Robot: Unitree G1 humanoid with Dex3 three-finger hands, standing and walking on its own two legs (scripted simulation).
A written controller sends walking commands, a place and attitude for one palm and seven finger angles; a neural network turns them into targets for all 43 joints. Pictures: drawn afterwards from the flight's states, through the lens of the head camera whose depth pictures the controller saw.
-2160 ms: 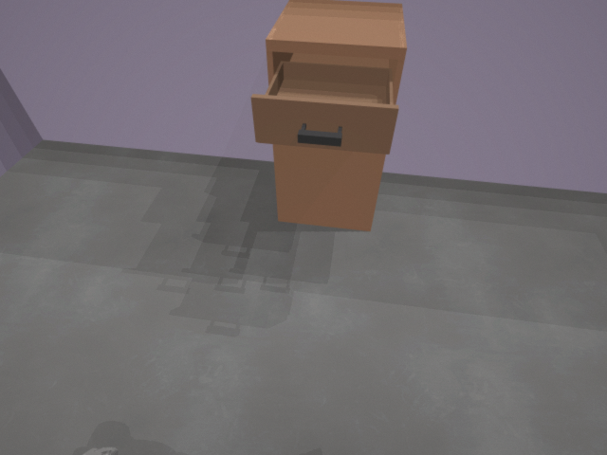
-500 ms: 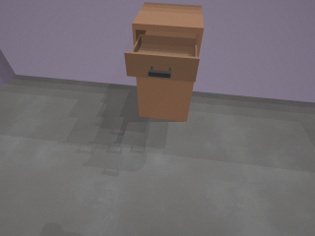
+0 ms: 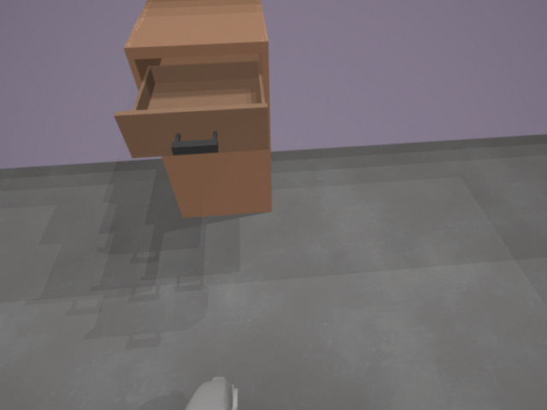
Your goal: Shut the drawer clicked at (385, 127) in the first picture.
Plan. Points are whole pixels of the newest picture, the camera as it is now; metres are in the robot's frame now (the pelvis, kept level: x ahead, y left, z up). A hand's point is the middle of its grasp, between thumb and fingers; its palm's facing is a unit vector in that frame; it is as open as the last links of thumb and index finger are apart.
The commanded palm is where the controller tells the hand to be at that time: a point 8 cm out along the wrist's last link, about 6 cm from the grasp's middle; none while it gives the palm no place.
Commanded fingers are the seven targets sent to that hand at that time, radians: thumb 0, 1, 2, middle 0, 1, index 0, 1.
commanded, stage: walk to a spot facing it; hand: left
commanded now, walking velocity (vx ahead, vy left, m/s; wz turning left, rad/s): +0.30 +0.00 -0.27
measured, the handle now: (195, 141) +0.74 +0.27 -0.07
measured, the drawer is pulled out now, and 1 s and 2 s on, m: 0.30 0.30 0.30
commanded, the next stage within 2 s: turn to face it in 0.16 s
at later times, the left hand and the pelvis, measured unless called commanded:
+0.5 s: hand (170, 334) +0.28 +0.23 -0.17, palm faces -0.08 -0.98 -0.20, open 7.3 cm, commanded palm none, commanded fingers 0.00 0.90 0.90 -0.20 -0.30 -0.20 -0.30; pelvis +0.17 +0.06 -0.01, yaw -7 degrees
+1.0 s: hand (141, 352) +0.24 +0.28 -0.19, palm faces +0.12 -0.97 -0.21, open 7.3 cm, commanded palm none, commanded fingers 0.00 0.90 0.90 -0.20 -0.30 -0.20 -0.30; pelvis +0.21 +0.08 -0.01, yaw +3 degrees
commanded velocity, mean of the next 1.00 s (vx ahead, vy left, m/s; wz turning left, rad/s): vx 0.04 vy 0.00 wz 0.16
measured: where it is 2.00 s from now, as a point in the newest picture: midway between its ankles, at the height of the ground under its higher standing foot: (264, 365)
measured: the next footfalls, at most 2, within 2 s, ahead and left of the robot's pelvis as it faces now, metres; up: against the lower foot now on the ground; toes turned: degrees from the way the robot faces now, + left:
left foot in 0.22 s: +0.25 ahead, +0.14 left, +0.00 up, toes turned +1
right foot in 0.56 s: +0.25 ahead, -0.08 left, +0.00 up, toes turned -10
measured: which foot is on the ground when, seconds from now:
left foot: up 0.00-0.20, down 0.22-0.58, up 0.60-0.80, down 0.82-1.00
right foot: down 0.00-0.20, up 0.22-0.54, down 0.56-0.82, up 0.84-1.00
